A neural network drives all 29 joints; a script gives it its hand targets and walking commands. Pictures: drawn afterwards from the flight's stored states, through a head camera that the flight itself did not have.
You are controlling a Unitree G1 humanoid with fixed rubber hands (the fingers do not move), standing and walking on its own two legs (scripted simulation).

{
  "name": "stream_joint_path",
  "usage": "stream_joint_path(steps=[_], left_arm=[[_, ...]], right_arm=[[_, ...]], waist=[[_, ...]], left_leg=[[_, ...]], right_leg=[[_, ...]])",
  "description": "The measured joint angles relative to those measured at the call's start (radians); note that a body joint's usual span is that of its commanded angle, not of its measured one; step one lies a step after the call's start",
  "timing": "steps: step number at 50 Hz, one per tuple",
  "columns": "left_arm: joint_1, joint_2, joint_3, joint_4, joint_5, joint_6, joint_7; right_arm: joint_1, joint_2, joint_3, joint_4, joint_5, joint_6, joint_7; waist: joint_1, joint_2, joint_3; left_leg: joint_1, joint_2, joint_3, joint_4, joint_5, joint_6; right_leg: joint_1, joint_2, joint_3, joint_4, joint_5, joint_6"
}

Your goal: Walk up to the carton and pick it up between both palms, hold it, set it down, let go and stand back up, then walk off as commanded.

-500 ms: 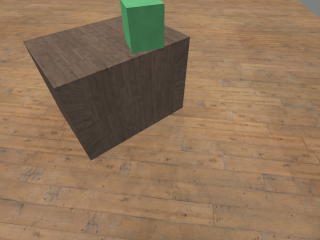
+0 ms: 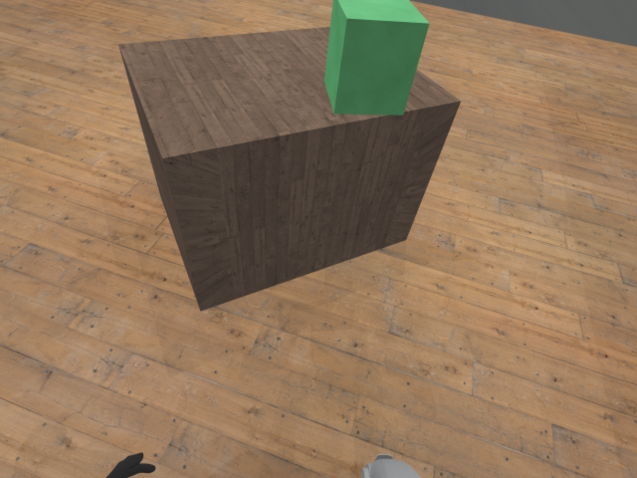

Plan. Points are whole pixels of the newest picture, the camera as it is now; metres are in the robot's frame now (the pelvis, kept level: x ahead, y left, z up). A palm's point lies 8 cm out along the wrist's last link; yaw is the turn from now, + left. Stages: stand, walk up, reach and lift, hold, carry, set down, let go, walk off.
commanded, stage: walk up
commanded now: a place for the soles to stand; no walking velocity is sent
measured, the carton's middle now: (370, 56) +1.19 -0.10 +0.03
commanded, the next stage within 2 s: none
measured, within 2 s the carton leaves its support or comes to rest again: neither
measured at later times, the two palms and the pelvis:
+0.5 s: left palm (178, 431) +0.22 +0.21 -0.10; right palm (589, 402) +0.28 -0.39 -0.08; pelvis +0.18 -0.10 +0.00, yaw +13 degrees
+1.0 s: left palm (250, 343) +0.36 +0.13 -0.13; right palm (568, 304) +0.48 -0.46 -0.12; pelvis +0.34 -0.18 -0.04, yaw +18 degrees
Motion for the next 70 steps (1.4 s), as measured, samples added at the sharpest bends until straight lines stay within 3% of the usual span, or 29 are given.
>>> stream_joint_path(steps=[4,8,10,13,16,21,27,29,30,32,36,40,43,47,48,50,52,54,58,62,64,67,70], left_arm=[[0.000,0.000,0.000,-0.025,0.000,0.000,-0.007],[0.001,0.000,0.000,-0.035,0.000,0.001,-0.008],[0.001,-0.009,0.000,-0.034,0.000,-0.005,-0.008],[0.010,-0.014,0.000,-0.034,0.000,-0.005,-0.003],[0.029,-0.014,0.000,-0.035,0.000,-0.005,0.004],[0.052,-0.014,0.000,-0.035,0.000,-0.005,0.007],[0.062,-0.014,0.000,-0.040,0.000,-0.005,0.007],[0.063,-0.014,0.000,-0.047,0.000,0.000,0.007],[0.066,-0.013,0.001,-0.052,0.000,0.002,0.007],[0.071,-0.014,0.002,-0.051,0.000,0.021,0.007],[0.069,-0.011,0.002,-0.105,0.000,0.050,0.006],[0.068,0.004,0.002,-0.154,0.000,0.051,0.006],[0.069,0.006,0.002,-0.164,0.000,0.051,0.006],[0.071,0.008,0.002,-0.170,0.000,0.051,0.000],[0.071,0.007,0.002,-0.169,0.000,0.047,0.000],[0.072,-0.002,0.002,-0.165,0.000,0.047,0.000],[0.082,-0.018,0.002,-0.161,0.000,0.047,0.000],[0.090,-0.022,0.002,-0.161,0.000,0.047,0.000],[0.091,-0.011,0.002,-0.161,0.000,0.047,0.000],[0.091,-0.009,0.002,-0.163,0.000,0.047,0.002],[0.095,-0.005,0.003,-0.161,0.000,0.053,0.002],[0.104,-0.004,0.003,-0.156,0.000,0.086,0.002],[0.105,0.005,0.003,-0.167,0.000,0.090,0.002]], right_arm=[[0.017,-0.003,0.000,-0.010,0.000,0.000,-0.009],[0.017,-0.014,0.000,-0.038,0.000,0.007,-0.011],[-0.001,-0.031,0.000,-0.044,0.000,0.015,-0.011],[-0.005,-0.030,0.000,-0.053,0.000,0.040,-0.012],[-0.007,-0.037,0.000,-0.073,0.000,0.054,-0.006],[-0.010,-0.057,0.000,-0.091,0.000,0.060,0.002],[-0.011,-0.058,0.000,-0.096,0.000,0.064,0.002],[-0.010,-0.059,0.000,-0.096,0.000,0.057,0.002],[-0.013,-0.059,0.000,-0.099,0.000,0.047,0.000],[-0.024,-0.059,-0.001,-0.111,0.000,0.029,-0.011],[-0.016,-0.059,0.000,-0.111,0.000,0.026,-0.040],[-0.010,-0.059,0.000,-0.107,0.000,0.026,-0.049],[-0.007,-0.059,0.000,-0.108,0.000,0.026,-0.052],[-0.007,-0.067,0.000,-0.130,0.000,0.032,-0.052],[-0.012,-0.074,0.000,-0.134,0.000,0.033,-0.052],[-0.027,-0.078,0.000,-0.125,0.000,0.050,-0.053],[-0.036,-0.078,0.001,-0.123,0.000,0.074,-0.053],[-0.037,-0.078,0.000,-0.133,0.000,0.077,-0.053],[-0.037,-0.082,0.000,-0.147,0.000,0.073,-0.052],[-0.037,-0.083,0.000,-0.137,0.000,0.059,-0.052],[-0.039,-0.080,0.000,-0.128,0.000,0.045,-0.050],[-0.039,-0.079,0.000,-0.127,0.000,0.035,-0.051],[-0.038,-0.079,0.000,-0.126,0.000,0.029,-0.061]], waist=[[0.000,0.000,-0.005],[0.001,0.012,-0.012],[0.002,0.066,0.021],[0.003,0.096,0.028],[0.001,0.108,0.028],[0.001,0.116,0.028],[0.000,0.094,0.027],[-0.001,0.090,0.023],[0.000,0.080,0.024],[-0.002,0.043,0.037],[-0.002,0.025,0.033],[-0.001,0.019,0.038],[-0.001,0.021,0.036],[0.000,0.041,0.019],[0.000,0.055,0.032],[0.001,0.076,0.046],[0.001,0.097,0.044],[0.000,0.107,0.043],[-0.001,0.106,0.041],[-0.002,0.096,0.045],[-0.001,0.076,0.048],[-0.003,0.034,0.042],[-0.002,0.025,0.039]], left_leg=[[0.037,0.003,-0.011,-0.015,-0.038,-0.003],[0.051,0.012,-0.020,0.019,-0.105,-0.028],[0.035,0.050,-0.050,0.159,-0.137,-0.028],[-0.065,0.046,-0.063,0.470,-0.140,-0.028],[-0.138,0.044,-0.058,0.570,-0.139,-0.028],[-0.215,0.048,-0.058,0.533,-0.091,-0.028],[-0.220,0.059,-0.037,0.284,-0.084,-0.028],[-0.212,0.059,-0.027,0.164,-0.021,-0.028],[-0.207,0.053,-0.025,0.129,0.078,-0.027],[-0.205,0.034,-0.003,0.161,0.097,-0.027],[-0.202,0.039,-0.002,0.168,0.022,-0.027],[-0.178,0.064,-0.015,0.161,0.001,-0.027],[-0.137,0.090,-0.027,0.161,-0.030,-0.027],[-0.125,0.128,-0.056,0.202,-0.089,-0.027],[-0.126,0.141,-0.070,0.249,-0.108,-0.027],[-0.156,0.116,-0.109,0.424,-0.155,-0.027],[-0.185,0.066,-0.112,0.588,-0.165,-0.027],[-0.197,0.037,-0.081,0.648,-0.166,-0.028],[-0.200,0.030,-0.022,0.573,-0.167,-0.028],[-0.197,0.031,-0.015,0.343,-0.167,-0.027],[-0.182,0.025,-0.013,0.220,-0.035,-0.023],[-0.180,0.025,0.003,0.224,-0.003,-0.023],[-0.175,0.059,0.003,0.203,-0.021,-0.023]], right_leg=[[-0.007,-0.005,0.009,-0.144,0.085,0.000],[0.060,-0.006,-0.019,-0.331,0.118,0.000],[0.103,0.020,-0.062,-0.318,0.171,0.007],[0.179,0.022,-0.117,-0.287,0.089,0.006],[0.278,0.023,-0.164,-0.342,0.067,-0.001],[0.396,0.035,-0.235,-0.418,0.039,-0.018],[0.464,0.036,-0.320,-0.437,-0.028,-0.022],[0.464,0.036,-0.351,-0.423,-0.058,-0.020],[0.455,0.027,-0.355,-0.391,-0.083,-0.018],[0.404,0.000,-0.299,-0.254,-0.125,-0.018],[0.201,0.023,-0.140,0.065,-0.183,-0.018],[0.066,0.015,-0.029,0.106,-0.184,-0.018],[0.036,0.002,0.009,0.043,-0.160,-0.017],[0.080,-0.006,-0.004,-0.193,-0.012,-0.017],[0.104,0.000,-0.019,-0.211,0.075,0.009],[0.124,0.004,-0.053,-0.138,0.043,0.041],[0.181,0.006,-0.089,-0.142,-0.010,0.043],[0.243,0.009,-0.121,-0.192,-0.009,0.033],[0.300,0.022,-0.177,-0.267,0.003,0.008],[0.295,0.028,-0.240,-0.288,-0.003,-0.007],[0.285,0.020,-0.257,-0.268,-0.020,-0.009],[0.212,0.032,-0.176,-0.100,-0.100,-0.009],[0.105,0.035,-0.094,0.074,-0.108,-0.009]])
